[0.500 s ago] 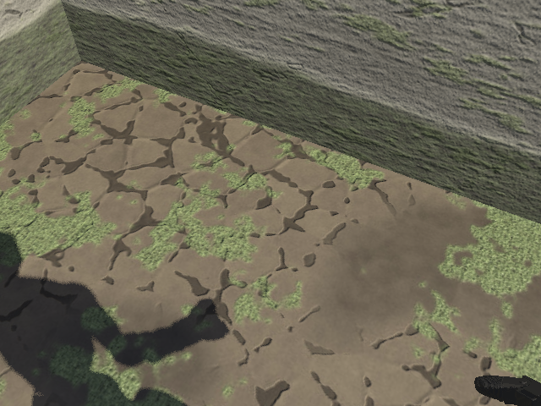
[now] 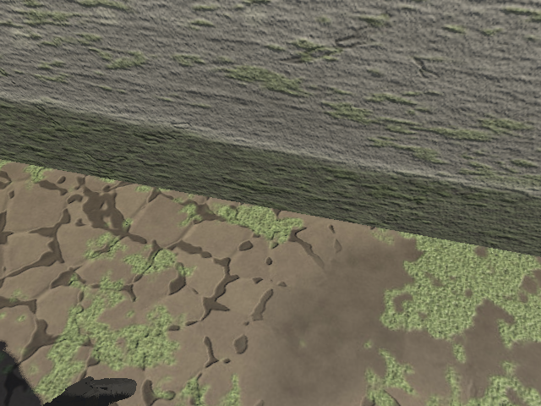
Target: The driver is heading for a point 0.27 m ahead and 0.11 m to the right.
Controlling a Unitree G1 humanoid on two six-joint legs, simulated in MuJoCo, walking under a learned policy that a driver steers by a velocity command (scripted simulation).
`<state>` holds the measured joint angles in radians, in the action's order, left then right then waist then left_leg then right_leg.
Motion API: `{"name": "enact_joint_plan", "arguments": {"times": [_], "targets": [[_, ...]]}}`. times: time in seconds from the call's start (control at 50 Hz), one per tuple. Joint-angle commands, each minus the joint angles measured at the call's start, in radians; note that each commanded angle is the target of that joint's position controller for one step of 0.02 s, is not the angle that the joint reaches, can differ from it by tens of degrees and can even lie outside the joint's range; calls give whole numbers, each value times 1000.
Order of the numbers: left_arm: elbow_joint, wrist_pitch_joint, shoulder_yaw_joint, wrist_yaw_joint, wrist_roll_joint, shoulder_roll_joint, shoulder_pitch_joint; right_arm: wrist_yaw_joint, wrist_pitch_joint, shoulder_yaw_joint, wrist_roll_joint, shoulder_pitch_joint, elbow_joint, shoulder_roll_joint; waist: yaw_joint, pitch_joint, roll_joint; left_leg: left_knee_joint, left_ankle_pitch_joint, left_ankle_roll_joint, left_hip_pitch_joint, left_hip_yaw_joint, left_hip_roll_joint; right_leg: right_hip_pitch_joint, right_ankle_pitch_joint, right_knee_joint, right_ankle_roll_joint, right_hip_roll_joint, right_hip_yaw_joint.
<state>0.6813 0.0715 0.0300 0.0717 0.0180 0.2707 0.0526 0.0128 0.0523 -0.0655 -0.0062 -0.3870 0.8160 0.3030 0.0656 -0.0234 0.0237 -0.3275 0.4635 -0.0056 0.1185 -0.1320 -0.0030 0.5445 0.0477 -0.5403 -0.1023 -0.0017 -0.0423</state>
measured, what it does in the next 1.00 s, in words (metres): walks ahead: left foot, then right foot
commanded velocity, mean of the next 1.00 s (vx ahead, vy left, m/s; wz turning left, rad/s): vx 0.16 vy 0.00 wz -0.14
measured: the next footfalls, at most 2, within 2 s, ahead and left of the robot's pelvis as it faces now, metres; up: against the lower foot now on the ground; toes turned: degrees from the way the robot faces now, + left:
left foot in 0.46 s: +0.40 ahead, +0.09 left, +0.00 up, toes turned -10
right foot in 0.70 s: +0.27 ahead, -0.14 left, +0.00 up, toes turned -7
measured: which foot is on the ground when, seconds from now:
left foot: down 0.00-0.02, up 0.04-0.44, down 0.46-1.00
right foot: down 0.00-0.50, up 0.52-0.68, down 0.70-1.00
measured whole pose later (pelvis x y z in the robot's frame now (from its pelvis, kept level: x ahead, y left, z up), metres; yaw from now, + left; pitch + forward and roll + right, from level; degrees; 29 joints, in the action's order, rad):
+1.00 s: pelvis +0.29 -0.01 +0.02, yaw -9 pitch -1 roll +0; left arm 0.84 -0.02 0.00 -0.04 -0.02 0.26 0.20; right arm -0.01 0.03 -0.02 0.01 -0.10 0.81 0.26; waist -0.01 -0.04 -0.01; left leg -0.52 0.20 0.00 -0.30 0.01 -0.01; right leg 0.16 0.35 -0.53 0.02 0.01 0.04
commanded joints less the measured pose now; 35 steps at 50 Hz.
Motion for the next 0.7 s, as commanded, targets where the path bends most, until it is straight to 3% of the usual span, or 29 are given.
{"name": "enact_joint_plan", "arguments": {"times": [0.02,0.04,0.06,0.08,0.1,0.12,0.14,0.18,0.22,0.3,0.38,0.42,0.44,0.46,0.48,0.5,0.52,0.54,0.58,0.6,0.64,0.68,0.7], "targets": [[-1,-7,105,-31,1,282,362,27,5,-17,30,3,-101,130,-205,289,48,-710,-764,40,-361,-19,145,-667,-41,-20,-130,128,261],[-17,-1,105,-26,11,314,333,5,37,20,27,-89,-128,21,-109,420,266,-1057,81,-27,-762,119,-79,-968,169,145,-341,348,845],[-20,-3,87,-26,8,231,342,-14,72,-1,-4,4,-133,131,-176,411,127,-1105,60,-4,-870,277,-17,-965,277,221,-289,323,840],[-23,-2,78,-32,0,197,310,-22,88,-2,-34,104,-168,144,-177,265,76,-1073,-6,13,-910,254,23,-844,235,228,-245,287,683],[-34,1,70,-34,-7,181,237,-16,94,3,-22,137,-173,128,-127,151,-41,-982,-67,13,-878,236,67,-662,31,233,-215,256,558],[-49,2,59,-37,-14,145,176,-7,86,-6,3,149,-167,138,-93,103,-61,-903,-93,2,-811,222,100,-534,-198,231,-197,226,454],[-61,2,54,-41,-27,136,151,-6,72,-9,10,128,-166,138,-63,88,-31,-886,-96,-11,-738,218,110,-441,-360,239,-198,209,397],[-45,7,53,-47,-25,140,141,0,46,-3,18,78,-152,105,-33,89,-10,-809,-108,-41,-673,195,112,-344,-554,254,-202,190,309],[-24,9,58,-56,-24,163,146,9,29,7,21,89,-153,74,-30,87,8,-693,-185,-62,-659,170,95,-302,-651,259,-188,162,228],[9,-16,52,-81,-13,164,165,1,27,23,22,205,-170,42,-79,109,28,-410,-457,-62,-589,151,58,-313,-547,241,-121,107,149],[47,-36,44,-85,-17,161,203,-14,37,15,17,283,-188,70,-114,100,61,-260,-493,-34,-575,174,34,-410,-426,186,-103,151,205],[56,-42,42,-87,-11,162,196,-21,41,10,26,295,-196,82,-103,90,58,-189,-433,-2,-564,173,22,-454,-398,124,-83,172,251],[59,-48,42,-90,-10,162,188,-20,52,7,31,263,-186,84,-74,88,57,-113,-486,16,-507,164,14,-462,-360,82,-58,155,254],[60,-49,36,-90,-19,145,199,-16,59,6,38,240,-176,94,-63,116,38,-57,-662,44,-398,185,43,-451,-333,28,-22,120,242],[47,-40,25,-87,-46,116,238,-10,63,-1,50,217,-186,151,-82,192,-43,-129,-1036,99,-220,291,162,-374,-163,-70,18,62,215],[63,-30,10,-86,-48,70,340,-3,49,1,57,209,-178,134,-115,278,-180,-185,-1216,240,-22,429,291,-223,154,-170,81,5,182],[73,-38,11,-87,-47,100,308,-2,26,18,36,176,-167,44,-63,305,-208,-145,-1138,299,-21,511,342,-196,451,-237,126,-5,152],[46,-57,18,-86,-32,121,240,-5,9,31,21,177,-154,16,-51,257,-190,-97,-939,286,-62,550,345,-151,590,-261,145,15,162],[37,-103,26,-92,-29,131,186,-16,-6,19,31,235,-153,72,-57,161,-147,-22,-599,233,-182,535,309,-128,567,-268,172,33,157],[46,-119,30,-98,-30,136,193,-20,-9,12,37,291,-161,94,-75,131,-157,9,-478,205,-267,494,279,-174,513,-230,179,45,149],[83,-125,24,-103,-34,97,250,-21,-23,13,35,382,-170,86,-121,101,-155,30,-294,148,-413,379,193,-326,315,-45,172,37,104],[101,-121,24,-101,-50,96,248,-22,-25,19,34,337,-144,62,-110,102,-138,30,-94,92,-470,299,127,-416,144,44,150,21,83],[78,-123,19,-108,-63,106,202,-25,-19,24,40,323,-134,55,-96,71,-113,27,8,60,-496,282,109,-406,158,76,129,53,118]]}}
